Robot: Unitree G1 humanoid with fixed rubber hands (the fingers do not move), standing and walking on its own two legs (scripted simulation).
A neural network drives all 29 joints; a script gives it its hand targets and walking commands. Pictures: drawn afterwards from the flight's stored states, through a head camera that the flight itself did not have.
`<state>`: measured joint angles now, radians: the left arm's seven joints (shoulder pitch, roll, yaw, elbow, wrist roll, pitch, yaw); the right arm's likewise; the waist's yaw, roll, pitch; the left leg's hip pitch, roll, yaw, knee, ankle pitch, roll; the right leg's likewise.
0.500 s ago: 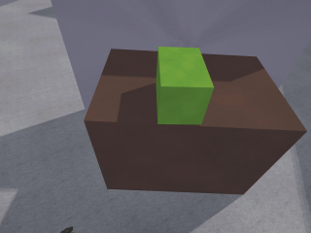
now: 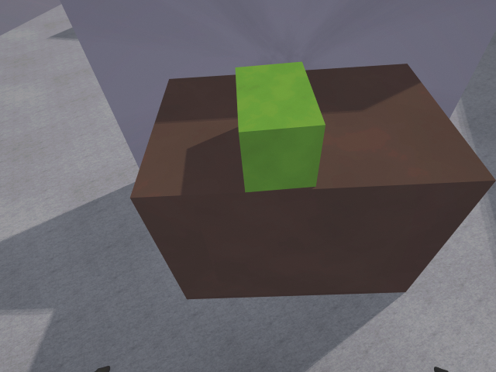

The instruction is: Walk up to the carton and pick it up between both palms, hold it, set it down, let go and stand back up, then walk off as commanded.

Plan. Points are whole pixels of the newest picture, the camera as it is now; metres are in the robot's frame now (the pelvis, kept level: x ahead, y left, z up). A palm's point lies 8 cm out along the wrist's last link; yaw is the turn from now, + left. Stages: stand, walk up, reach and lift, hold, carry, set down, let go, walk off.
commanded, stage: walk off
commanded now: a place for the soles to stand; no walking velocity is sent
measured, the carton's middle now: (274, 125) +0.68 +0.00 +0.01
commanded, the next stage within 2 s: stand in 0.14 s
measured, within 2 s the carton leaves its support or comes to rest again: neither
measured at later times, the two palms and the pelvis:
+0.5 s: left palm out of the picture +0.09 +0.31 -0.10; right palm out of the picture +0.13 -0.28 -0.09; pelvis +0.00 +0.01 +0.00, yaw +0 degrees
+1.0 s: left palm out of the picture +0.09 +0.31 -0.09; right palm out of the picture +0.13 -0.28 -0.09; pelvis +0.00 +0.01 +0.01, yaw +0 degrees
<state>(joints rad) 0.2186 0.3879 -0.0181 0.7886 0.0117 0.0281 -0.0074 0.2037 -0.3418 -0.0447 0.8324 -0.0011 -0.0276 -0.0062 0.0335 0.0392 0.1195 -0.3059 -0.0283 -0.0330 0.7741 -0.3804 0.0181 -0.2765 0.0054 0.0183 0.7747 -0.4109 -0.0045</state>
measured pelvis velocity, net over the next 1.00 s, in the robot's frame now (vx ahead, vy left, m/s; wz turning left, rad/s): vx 0.00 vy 0.01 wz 0.00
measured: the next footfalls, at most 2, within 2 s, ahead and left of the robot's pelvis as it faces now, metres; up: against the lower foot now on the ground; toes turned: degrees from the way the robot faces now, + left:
none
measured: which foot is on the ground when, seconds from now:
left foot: down 0.00-1.00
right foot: down 0.00-1.00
